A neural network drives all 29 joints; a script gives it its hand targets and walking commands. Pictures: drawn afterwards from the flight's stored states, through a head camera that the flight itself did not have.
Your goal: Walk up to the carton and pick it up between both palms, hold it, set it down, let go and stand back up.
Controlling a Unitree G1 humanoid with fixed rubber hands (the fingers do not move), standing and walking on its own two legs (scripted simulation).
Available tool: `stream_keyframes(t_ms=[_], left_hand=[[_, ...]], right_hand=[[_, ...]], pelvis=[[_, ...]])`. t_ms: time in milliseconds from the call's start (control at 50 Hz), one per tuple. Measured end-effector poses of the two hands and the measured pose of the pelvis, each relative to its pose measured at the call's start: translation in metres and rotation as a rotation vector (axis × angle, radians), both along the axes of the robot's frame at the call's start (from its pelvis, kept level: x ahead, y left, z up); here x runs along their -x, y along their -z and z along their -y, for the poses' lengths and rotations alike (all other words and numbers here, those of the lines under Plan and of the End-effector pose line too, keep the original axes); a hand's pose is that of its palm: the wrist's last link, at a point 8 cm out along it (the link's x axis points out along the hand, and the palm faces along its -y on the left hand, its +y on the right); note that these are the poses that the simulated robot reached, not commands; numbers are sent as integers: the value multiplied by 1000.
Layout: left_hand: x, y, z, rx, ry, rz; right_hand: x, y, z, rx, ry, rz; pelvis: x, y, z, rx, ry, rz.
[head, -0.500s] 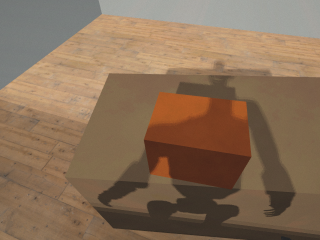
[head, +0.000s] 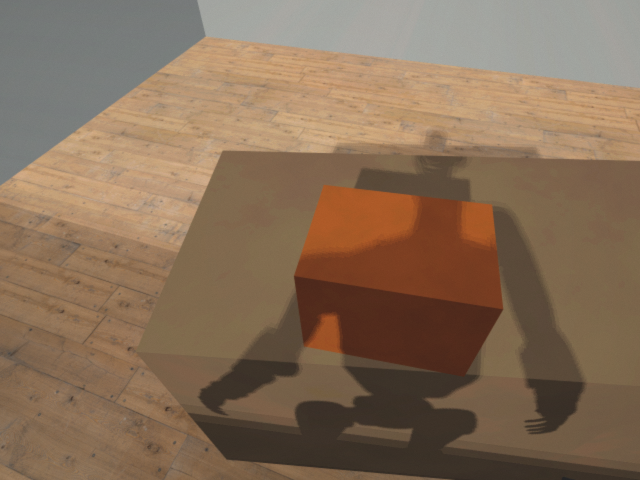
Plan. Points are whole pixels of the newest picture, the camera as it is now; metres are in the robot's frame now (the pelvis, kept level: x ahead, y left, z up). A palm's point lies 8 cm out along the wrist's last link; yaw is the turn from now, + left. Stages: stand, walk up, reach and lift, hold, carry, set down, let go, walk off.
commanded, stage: walk up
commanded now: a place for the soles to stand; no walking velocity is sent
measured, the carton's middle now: (392, 279) +0.40 -0.07 +0.00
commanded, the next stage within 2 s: reach and lift in 0.30 s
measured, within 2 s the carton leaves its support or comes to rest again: neither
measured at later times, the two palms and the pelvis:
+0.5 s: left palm out of the picture +0.13 +0.28 -0.10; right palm out of the picture +0.12 -0.30 -0.12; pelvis -0.01 -0.01 -0.01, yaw +0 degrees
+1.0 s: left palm out of the picture +0.14 +0.26 -0.07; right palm out of the picture +0.13 -0.26 -0.08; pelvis +0.01 -0.01 +0.00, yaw -1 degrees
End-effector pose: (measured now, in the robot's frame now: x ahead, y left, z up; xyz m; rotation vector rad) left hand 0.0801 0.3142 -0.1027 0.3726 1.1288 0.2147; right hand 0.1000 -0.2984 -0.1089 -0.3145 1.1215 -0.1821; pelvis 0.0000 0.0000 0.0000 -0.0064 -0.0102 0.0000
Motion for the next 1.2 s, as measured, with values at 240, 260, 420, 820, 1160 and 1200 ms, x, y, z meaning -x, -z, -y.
stream_keyframes(t_ms=[240,260,420,820,1160,1200], left_hand=[[3,-1,1,-2,-1,-6],[3,-1,1,-2,-1,-6],[-19,2,10,-31,-39,-83],[-74,-30,62,75,53,89],[-84,-51,54,132,60,277],[-90,-55,54,142,56,308]], right_hand=[[9,1,2,-4,7,-16],[9,1,2,-4,8,-16],[-8,11,1,-76,30,84],[-11,-15,-18,-56,-16,229],[-53,-49,-52,-91,-11,418],[-59,-53,-55,-95,-11,441]], pelvis=[[2,-1,1,-2,0,-2],[2,-1,1,-2,0,-2],[11,9,6,-5,-1,51],[1,2,13,-4,8,43],[-26,-10,0,14,11,12],[-30,-12,-1,15,11,17]])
